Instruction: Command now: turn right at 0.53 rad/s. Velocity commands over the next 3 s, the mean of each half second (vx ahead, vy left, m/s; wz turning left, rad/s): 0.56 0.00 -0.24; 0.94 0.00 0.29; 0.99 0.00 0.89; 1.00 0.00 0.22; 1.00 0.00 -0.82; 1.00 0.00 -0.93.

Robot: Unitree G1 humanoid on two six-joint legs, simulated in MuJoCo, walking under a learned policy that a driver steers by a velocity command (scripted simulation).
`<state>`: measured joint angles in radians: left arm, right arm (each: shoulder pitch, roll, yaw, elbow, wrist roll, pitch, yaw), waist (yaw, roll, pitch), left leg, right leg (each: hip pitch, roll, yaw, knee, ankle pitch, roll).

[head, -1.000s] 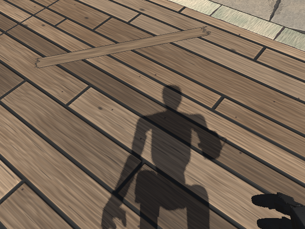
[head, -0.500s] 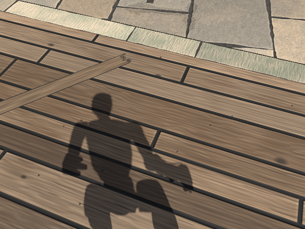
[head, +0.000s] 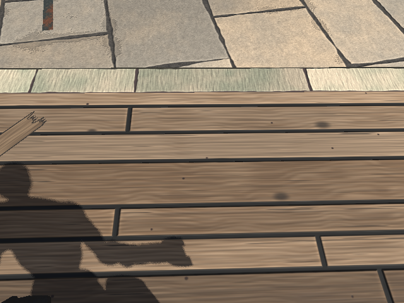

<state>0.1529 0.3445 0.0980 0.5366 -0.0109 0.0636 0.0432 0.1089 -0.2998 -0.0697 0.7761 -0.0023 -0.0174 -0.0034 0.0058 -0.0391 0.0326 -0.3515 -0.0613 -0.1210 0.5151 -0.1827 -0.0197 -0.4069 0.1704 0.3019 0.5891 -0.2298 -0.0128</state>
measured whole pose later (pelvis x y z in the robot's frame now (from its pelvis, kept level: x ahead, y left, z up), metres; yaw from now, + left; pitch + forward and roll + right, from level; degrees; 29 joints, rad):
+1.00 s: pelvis +0.50 -0.01 +0.00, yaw +6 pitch +1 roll +1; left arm 0.24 0.26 -0.01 0.73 0.06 -0.09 -0.01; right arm 0.34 -0.32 -0.07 0.82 -0.02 -0.03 0.02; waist -0.01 -0.01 0.04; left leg -0.29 -0.17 0.00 0.51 -0.23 0.15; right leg -0.42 -0.07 0.05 1.25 -0.31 -0.02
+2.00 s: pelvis +1.34 +0.34 +0.00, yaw +37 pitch -1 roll +1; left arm 0.22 0.28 0.03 0.81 0.00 -0.01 -0.05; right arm 0.44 -0.28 -0.04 0.91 -0.02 -0.11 0.01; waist -0.03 -0.03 0.04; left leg 0.08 -0.12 0.17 0.25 -0.33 0.11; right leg -0.74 -0.12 0.02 1.08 -0.06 -0.07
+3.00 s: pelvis +2.19 +0.65 -0.02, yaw -16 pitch +2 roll +2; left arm -0.10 0.31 0.00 0.57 0.04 -0.01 -0.09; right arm 0.55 -0.28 -0.03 0.92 -0.03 -0.09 -0.01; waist -0.09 -0.04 0.04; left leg 0.27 0.02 0.31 0.25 -0.45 -0.07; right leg -0.70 0.02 -0.13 0.75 -0.09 -0.18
